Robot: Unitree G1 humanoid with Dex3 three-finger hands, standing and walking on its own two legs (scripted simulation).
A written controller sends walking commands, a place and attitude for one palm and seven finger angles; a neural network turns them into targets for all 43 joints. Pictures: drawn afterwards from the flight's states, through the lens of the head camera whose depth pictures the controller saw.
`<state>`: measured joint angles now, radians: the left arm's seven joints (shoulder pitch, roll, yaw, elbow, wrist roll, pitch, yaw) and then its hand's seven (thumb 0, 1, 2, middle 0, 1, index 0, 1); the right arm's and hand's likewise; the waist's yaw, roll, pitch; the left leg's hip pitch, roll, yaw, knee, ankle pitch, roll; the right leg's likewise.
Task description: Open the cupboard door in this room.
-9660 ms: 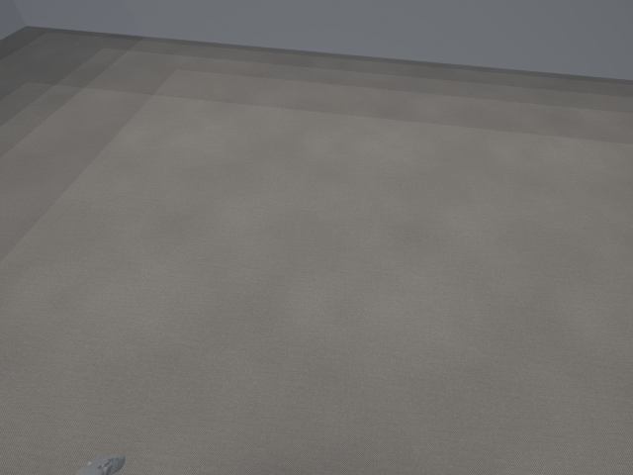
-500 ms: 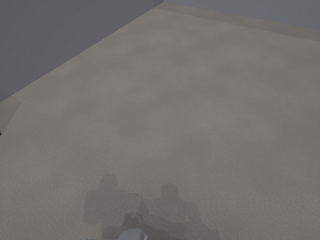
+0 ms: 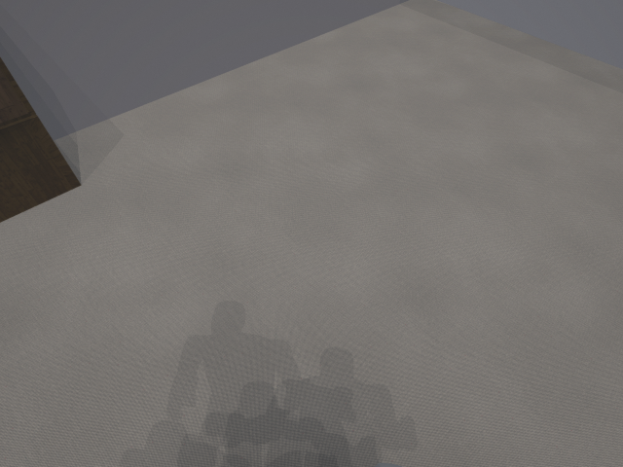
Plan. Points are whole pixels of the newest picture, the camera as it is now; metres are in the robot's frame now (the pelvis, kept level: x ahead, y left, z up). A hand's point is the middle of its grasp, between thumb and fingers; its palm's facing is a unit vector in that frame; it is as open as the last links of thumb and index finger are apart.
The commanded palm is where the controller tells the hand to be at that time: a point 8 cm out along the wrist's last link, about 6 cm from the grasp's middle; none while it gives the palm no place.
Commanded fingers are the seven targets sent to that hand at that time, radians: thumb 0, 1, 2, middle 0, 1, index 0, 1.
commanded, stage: turn or walk to find it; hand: left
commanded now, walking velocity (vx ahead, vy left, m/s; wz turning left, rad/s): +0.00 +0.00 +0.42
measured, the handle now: out of the picture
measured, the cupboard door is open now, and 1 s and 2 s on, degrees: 0 0 0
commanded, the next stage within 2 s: stand and wait in 1.06 s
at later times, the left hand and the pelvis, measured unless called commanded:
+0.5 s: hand out of the picture -0.04 +0.20 -0.18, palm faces +0.27 -0.94 -0.22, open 7.4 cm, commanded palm none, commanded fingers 0.00 0.90 0.90 -0.20 -0.30 -0.20 -0.30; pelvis -0.03 +0.00 -0.01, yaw +15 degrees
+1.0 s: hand out of the picture -0.02 +0.21 -0.15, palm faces +0.41 -0.87 -0.27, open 7.4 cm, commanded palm none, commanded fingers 0.00 0.90 0.90 -0.20 -0.30 -0.20 -0.30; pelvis -0.05 -0.02 -0.01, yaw +25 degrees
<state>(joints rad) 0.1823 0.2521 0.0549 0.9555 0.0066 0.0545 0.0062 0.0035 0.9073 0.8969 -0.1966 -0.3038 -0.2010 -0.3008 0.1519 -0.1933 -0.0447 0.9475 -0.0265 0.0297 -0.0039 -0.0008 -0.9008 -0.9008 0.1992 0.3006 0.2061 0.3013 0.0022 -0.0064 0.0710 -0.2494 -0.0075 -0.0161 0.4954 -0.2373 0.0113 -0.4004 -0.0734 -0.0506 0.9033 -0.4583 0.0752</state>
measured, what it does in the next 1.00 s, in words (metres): steps on the spot, turning left: right foot, then left foot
